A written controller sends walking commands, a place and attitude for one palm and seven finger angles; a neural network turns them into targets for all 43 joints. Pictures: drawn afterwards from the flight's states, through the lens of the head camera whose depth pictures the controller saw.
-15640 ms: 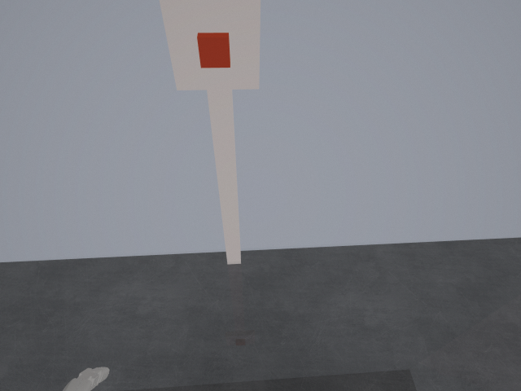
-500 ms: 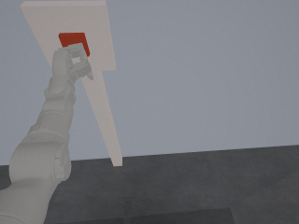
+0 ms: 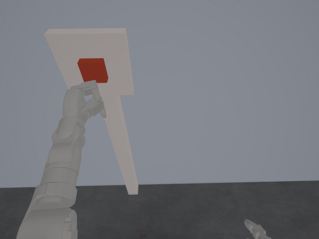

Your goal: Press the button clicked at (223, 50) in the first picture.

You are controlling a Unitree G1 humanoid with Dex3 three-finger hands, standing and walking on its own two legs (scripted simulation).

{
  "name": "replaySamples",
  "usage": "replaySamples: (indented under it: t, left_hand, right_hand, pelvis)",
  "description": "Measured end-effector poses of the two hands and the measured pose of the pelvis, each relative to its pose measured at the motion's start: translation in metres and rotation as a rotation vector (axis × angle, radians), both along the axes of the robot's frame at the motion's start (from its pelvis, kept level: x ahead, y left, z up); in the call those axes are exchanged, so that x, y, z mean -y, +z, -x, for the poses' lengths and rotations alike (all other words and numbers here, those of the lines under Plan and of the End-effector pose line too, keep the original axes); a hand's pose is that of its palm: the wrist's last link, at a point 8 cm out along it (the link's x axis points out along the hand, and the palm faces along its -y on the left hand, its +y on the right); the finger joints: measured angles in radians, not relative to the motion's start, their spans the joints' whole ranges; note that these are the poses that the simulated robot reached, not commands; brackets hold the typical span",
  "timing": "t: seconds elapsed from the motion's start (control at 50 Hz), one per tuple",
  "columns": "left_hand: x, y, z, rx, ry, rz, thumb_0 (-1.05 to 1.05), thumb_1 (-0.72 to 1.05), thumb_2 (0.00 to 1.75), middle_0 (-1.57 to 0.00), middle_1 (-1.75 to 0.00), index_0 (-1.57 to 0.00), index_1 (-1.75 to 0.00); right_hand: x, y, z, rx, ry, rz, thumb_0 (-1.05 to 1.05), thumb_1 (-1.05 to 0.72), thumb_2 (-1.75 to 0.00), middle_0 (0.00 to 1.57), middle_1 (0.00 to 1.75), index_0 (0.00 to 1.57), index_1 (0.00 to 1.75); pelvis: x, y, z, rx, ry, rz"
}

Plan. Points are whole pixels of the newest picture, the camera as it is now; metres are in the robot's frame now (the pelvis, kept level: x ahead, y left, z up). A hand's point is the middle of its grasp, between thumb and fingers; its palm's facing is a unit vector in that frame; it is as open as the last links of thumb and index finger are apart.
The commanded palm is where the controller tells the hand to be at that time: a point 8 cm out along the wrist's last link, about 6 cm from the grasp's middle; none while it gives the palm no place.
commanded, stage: pull the fist back off the button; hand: left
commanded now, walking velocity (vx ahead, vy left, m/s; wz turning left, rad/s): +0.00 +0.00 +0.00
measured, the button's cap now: (94, 70) +0.49 +0.20 +0.19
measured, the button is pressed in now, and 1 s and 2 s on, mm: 0 0 0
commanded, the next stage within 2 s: draw the hand back to the body in 0.22 s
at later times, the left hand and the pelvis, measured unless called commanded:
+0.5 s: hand (97, 116) +0.34 +0.16 +0.17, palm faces +0.08 -1.00 +0.01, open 3.1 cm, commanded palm +0.30 +0.21 +0.16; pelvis -0.01 +0.00 +0.00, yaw +1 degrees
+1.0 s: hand (60, 163) +0.23 +0.20 +0.16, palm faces +0.24 -0.95 -0.20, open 3.1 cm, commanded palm +0.19 +0.25 +0.17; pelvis -0.03 +0.00 +0.01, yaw +1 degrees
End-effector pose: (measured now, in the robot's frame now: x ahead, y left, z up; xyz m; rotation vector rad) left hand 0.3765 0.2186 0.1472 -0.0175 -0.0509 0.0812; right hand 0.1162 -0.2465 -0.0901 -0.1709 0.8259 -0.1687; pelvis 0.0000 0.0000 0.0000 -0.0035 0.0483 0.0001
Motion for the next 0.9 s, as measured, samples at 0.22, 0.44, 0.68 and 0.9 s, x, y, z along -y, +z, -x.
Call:
replaySamples:
  t: [0.22, 0.44, 0.68, 0.9]
  left_hand:
    - [0.008, 0.006, 0.044, -0.013, -0.023, -0.007, 0.02, 0.9, 0.9, -1.3, -1.5, -1.3, -1.5]
    - [0.015, 0.017, 0.05, -0.022, -0.009, -0.011, 0.02, 0.9, 0.9, -1.3, -1.5, -1.3, -1.5]
    - [-0.011, 0.009, 0.107, -0.029, 0.03, -0.036, 0.02, 0.9, 0.9, -1.3, -1.5, -1.3, -1.5]
    - [-0.019, 0.028, 0.156, 0.072, 0.076, -0.164, 0.02, 0.9, 0.9, -1.3, -1.5, -1.3, -1.5]
  right_hand:
    - [-0.019, 0.018, -0.061, 0.126, 0.088, -0.016, 0.01, -0.9, -0.9, 0.21, 0.3, 0.2, 0.3]
    - [-0.031, 0.022, -0.057, 0.137, 0.109, -0.035, 0.01, -0.9, -0.9, 0.21, 0.3, 0.2, 0.3]
    - [-0.015, 0.016, -0.024, 0.099, 0.068, -0.017, 0.01, -0.9, -0.9, 0.21, 0.3, 0.2, 0.3]
    - [-0.021, 0.033, -0.038, 0.222, 0.106, -0.008, 0.01, -0.9, -0.9, 0.21, 0.3, 0.2, 0.3]
  pelvis:
    - [0.0, 0.002, -0.004, 0.042, 0.029, -0.002]
    - [0.003, 0.003, 0.008, 0.068, 0.032, -0.006]
    - [0.006, 0.005, 0.018, 0.111, 0.023, -0.004]
    - [0.005, 0.007, 0.029, 0.137, 0.023, -0.001]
